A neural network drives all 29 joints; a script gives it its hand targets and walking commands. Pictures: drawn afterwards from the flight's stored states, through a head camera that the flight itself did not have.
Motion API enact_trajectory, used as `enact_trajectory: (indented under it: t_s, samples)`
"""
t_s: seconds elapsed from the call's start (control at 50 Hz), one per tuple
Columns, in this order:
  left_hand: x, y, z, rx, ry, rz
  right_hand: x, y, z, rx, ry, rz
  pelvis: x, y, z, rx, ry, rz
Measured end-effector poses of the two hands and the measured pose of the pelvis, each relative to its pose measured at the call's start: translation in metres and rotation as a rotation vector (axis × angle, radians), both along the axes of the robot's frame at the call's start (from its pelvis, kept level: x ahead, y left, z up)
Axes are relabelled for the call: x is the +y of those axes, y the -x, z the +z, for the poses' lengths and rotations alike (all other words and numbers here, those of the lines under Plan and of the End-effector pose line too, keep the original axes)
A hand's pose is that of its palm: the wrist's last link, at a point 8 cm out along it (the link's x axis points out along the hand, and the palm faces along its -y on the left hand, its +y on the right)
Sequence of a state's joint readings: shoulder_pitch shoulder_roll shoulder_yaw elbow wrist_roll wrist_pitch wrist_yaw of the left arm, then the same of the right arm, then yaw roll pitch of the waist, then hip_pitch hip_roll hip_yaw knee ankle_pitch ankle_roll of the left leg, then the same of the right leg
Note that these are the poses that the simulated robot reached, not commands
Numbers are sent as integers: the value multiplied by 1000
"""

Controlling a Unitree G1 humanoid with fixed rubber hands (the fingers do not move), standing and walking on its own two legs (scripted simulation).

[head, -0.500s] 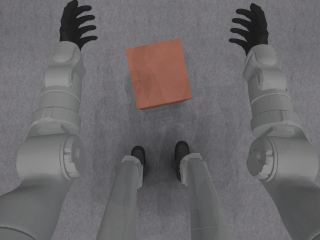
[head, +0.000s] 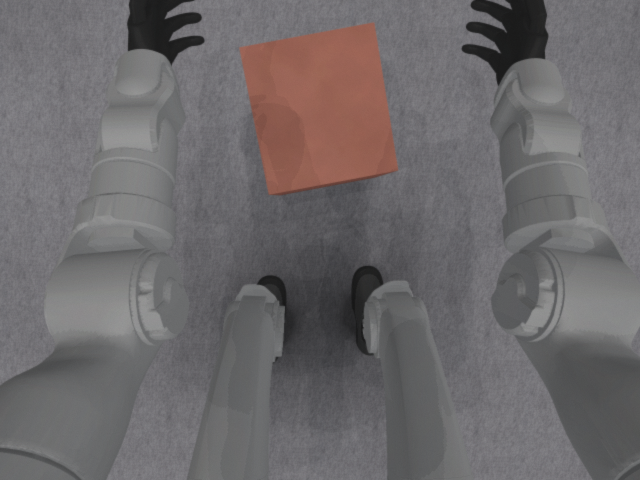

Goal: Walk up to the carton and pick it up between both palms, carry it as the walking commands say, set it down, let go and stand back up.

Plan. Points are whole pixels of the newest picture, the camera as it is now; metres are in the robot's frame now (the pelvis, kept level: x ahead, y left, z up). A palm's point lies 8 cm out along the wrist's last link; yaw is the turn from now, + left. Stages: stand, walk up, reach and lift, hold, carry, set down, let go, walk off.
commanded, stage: reach and lift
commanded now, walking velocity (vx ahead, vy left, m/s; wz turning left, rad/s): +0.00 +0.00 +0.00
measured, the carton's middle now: (318, 124) +0.52 +0.00 -0.47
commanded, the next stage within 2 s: none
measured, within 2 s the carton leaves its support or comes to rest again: neither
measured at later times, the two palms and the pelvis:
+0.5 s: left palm (201, 92) +0.53 +0.17 -0.28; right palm (457, 97) +0.53 -0.20 -0.28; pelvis -0.03 +0.00 -0.14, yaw +0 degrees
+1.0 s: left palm (217, 116) +0.52 +0.17 -0.40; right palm (429, 116) +0.52 -0.19 -0.39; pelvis -0.04 +0.00 -0.22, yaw +1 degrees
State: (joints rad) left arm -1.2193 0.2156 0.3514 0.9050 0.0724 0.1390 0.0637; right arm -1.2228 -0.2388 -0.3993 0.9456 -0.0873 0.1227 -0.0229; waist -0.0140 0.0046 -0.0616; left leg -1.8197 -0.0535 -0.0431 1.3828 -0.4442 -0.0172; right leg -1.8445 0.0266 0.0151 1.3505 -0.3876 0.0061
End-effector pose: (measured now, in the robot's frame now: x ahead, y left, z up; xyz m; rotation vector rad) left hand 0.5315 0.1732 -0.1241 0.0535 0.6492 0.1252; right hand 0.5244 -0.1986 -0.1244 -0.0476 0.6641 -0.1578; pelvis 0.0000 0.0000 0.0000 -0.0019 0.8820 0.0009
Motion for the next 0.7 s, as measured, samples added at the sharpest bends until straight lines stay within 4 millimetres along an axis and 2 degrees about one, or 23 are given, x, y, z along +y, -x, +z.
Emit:
enact_trajectory:
  t_s: [0.24,0.7]
  samples:
    - [-1,0,-82,3,-7,7,-4,-1,-81,-1,16,-6,-2,15,-78,-21,-6,-5]
    - [-5,5,-217,54,2,-2,5,3,-218,50,1,-12,1,32,-182,-126,-8,-1]
